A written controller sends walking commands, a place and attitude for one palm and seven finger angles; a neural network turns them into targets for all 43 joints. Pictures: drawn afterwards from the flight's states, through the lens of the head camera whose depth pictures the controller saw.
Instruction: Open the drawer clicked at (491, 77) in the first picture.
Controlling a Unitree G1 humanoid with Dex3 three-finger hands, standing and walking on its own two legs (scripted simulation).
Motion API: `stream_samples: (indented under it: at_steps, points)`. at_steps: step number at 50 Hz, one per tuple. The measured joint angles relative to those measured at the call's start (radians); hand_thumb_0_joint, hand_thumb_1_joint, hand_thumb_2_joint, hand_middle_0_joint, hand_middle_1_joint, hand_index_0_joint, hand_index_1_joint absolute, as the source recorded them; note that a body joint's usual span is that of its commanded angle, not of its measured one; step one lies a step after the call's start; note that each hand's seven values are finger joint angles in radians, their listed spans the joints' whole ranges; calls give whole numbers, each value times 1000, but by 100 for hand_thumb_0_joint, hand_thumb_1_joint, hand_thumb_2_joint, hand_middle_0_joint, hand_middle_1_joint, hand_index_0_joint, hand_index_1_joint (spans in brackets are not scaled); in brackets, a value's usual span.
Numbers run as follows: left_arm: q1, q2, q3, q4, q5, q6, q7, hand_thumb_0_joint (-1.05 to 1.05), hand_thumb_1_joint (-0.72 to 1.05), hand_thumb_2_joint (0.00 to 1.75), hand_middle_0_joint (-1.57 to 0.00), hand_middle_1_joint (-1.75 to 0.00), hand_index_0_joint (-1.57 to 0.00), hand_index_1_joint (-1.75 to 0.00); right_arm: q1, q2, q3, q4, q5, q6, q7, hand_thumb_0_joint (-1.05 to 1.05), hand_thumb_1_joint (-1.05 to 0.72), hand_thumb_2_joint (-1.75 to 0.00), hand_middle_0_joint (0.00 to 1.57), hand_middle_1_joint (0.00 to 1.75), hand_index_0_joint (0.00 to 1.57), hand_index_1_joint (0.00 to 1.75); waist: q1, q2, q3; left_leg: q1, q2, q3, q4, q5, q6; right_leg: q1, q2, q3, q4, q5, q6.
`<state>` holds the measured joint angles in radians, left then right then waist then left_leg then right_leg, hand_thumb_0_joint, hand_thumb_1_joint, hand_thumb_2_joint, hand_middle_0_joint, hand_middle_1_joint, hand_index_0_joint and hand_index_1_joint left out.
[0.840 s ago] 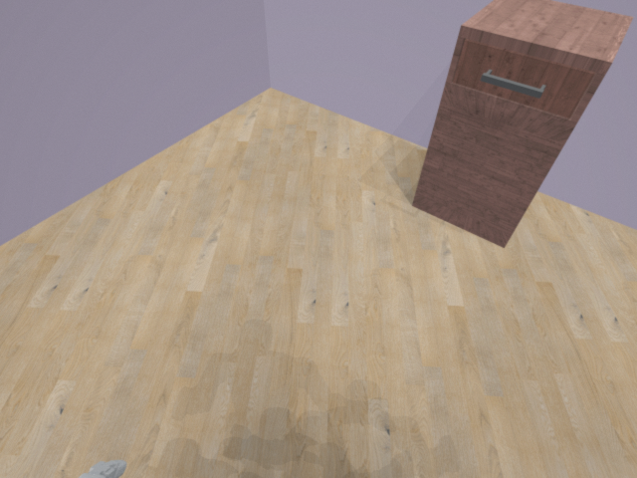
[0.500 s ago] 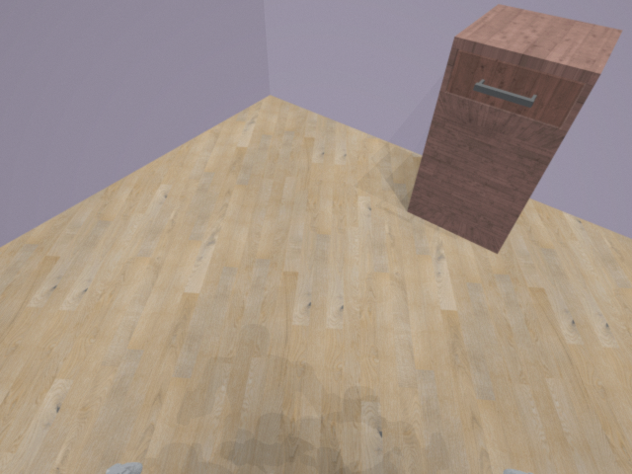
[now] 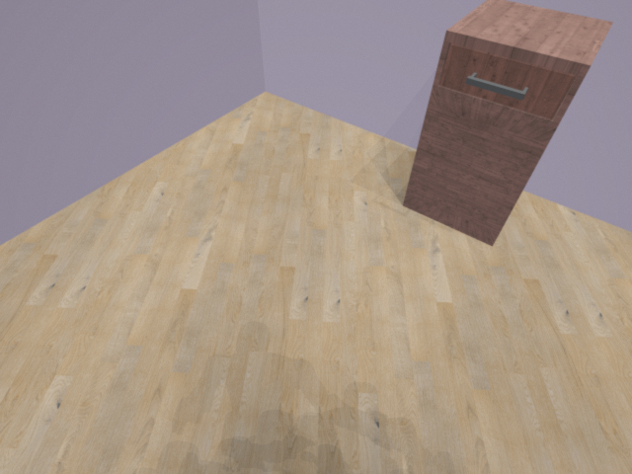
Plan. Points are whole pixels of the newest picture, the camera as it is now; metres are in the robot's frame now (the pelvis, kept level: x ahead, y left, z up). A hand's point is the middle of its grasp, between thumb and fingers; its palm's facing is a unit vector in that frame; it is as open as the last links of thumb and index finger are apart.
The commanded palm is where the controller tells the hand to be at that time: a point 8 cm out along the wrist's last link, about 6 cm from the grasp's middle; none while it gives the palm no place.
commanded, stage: stand and wait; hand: left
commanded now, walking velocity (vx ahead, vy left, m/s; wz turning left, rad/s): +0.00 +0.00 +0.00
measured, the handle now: (497, 85) +1.28 -0.52 -0.09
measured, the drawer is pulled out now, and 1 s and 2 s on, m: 0.00 0.00 0.00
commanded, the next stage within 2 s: look at it before walking up in 0.02 s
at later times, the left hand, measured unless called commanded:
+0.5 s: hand out of the picture +0.08 +0.25 -0.15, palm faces -0.02 -0.94 -0.33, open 7.4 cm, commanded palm none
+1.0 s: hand out of the picture +0.06 +0.20 -0.18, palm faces -0.08 -0.97 -0.23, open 7.4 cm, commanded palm none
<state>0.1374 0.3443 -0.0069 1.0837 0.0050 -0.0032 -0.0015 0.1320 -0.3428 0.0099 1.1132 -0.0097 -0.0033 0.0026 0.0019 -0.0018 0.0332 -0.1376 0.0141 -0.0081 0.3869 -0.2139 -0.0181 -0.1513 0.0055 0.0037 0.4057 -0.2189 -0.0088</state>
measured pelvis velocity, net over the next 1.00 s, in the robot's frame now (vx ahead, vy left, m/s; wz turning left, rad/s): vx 0.04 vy -0.01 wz -0.13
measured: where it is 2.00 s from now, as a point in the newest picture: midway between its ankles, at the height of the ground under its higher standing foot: (344, 438)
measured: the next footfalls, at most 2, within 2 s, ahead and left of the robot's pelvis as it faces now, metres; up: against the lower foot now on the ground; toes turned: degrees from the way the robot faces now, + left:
left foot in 1.42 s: +0.36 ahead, +0.09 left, +0.00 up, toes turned -13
right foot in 1.88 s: +0.38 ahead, -0.23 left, +0.00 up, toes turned -45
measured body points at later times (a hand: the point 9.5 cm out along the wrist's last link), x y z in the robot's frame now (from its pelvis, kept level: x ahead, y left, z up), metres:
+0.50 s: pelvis +0.00 +0.00 +0.00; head +0.00 +0.00 +0.45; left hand +0.08 +0.30 -0.13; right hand +0.08 -0.30 -0.13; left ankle +0.00 +0.13 -0.74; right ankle +0.00 -0.11 -0.74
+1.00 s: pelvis +0.04 -0.01 -0.02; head +0.04 -0.02 +0.43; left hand +0.06 +0.25 -0.16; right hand +0.04 -0.28 -0.17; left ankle +0.00 +0.13 -0.74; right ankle +0.01 -0.11 -0.74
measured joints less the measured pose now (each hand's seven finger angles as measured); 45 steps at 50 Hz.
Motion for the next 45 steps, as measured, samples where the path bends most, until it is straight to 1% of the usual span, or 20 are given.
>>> stream_samples:
  at_steps: [15,37,42,45]
  points:
    - [-10,-7,-1,-3,2,-3,-1,0,90,89,-20,-30,-20,-30,-12,6,1,-2,0,-6,1,1,-91,-90,20,30,21,30,1,-2,-3,0,0,0,-11,9,-1,-1,0,0,-10,9,0]
    - [-1,-2,0,8,2,-3,0,0,90,89,-20,-30,-20,-30,-20,0,2,-1,1,-5,-1,1,-91,-90,20,30,21,30,7,1,3,11,2,0,-28,15,-2,11,2,0,-28,15,-1]
    - [48,-29,9,-7,7,22,-1,0,91,90,-20,-30,-20,-30,5,27,0,-18,-9,9,-4,1,-91,-90,20,30,20,30,21,4,-21,-7,17,31,35,-37,-4,-20,17,30,32,-21,-5]
    - [104,-54,19,-30,12,35,-16,0,91,90,-20,-30,-20,-30,47,55,-7,-43,-12,11,-1,1,-91,-90,20,30,20,30,23,4,-34,-24,30,56,91,-93,1,-54,32,54,104,-93,-14]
